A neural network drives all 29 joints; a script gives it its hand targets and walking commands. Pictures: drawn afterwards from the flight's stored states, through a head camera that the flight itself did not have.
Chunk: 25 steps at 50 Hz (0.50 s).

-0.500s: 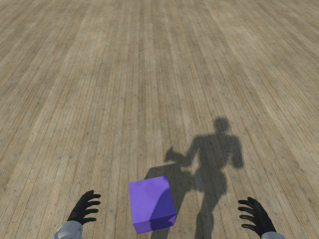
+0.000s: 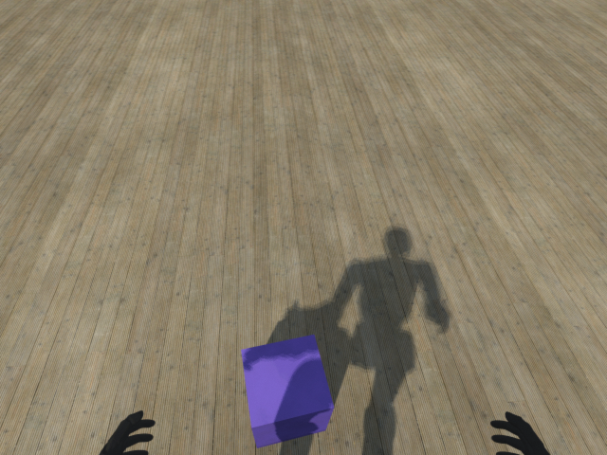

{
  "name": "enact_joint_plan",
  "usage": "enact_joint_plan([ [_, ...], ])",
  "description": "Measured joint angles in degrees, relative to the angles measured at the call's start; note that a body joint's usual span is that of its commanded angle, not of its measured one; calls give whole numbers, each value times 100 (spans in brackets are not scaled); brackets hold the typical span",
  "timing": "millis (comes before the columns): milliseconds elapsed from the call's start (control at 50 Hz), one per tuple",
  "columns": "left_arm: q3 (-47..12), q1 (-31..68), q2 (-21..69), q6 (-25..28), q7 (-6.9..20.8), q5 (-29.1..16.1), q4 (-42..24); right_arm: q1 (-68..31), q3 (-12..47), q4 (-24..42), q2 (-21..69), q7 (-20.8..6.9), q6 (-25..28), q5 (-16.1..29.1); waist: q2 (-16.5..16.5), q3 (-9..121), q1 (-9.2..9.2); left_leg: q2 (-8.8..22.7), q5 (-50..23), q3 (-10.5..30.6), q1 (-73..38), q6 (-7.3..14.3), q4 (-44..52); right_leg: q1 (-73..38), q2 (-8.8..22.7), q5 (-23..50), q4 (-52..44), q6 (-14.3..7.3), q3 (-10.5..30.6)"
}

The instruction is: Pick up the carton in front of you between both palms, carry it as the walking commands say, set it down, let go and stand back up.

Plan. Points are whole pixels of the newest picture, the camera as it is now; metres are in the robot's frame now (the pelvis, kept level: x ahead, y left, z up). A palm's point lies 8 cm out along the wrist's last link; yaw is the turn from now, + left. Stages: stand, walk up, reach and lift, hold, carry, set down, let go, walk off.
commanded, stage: stand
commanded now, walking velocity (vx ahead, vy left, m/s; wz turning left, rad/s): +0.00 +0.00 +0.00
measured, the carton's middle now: (285, 392) +0.39 +0.06 -0.65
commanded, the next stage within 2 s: none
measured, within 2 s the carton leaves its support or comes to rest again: neither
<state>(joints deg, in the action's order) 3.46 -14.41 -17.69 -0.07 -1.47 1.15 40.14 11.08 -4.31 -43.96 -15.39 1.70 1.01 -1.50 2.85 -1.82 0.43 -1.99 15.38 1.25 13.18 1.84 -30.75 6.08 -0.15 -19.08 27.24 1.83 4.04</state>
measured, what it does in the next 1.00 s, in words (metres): stands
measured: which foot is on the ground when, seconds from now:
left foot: down 0.00-1.00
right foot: down 0.00-1.00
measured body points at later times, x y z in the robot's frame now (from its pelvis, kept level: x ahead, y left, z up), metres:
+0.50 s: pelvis -0.01 +0.00 +0.00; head -0.01 +0.02 +0.45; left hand +0.09 +0.29 -0.12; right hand +0.10 -0.29 -0.10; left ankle +0.01 +0.10 -0.74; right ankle -0.04 -0.15 -0.74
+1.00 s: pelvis -0.02 +0.00 +0.01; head -0.02 +0.01 +0.46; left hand +0.06 +0.29 -0.12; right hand +0.08 -0.30 -0.11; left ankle +0.01 +0.10 -0.74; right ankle -0.04 -0.15 -0.74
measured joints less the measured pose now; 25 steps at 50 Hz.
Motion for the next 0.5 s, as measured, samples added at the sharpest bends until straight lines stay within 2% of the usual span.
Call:
enact_joint_plan([
  [500,-146,-51,-132,81,-84,-49,578,-107,104,-594,-128,-31,-25,85,-81,-58,-3,-26,-214,-11,-129,9,242,-85,48,160,-146,26,3],
])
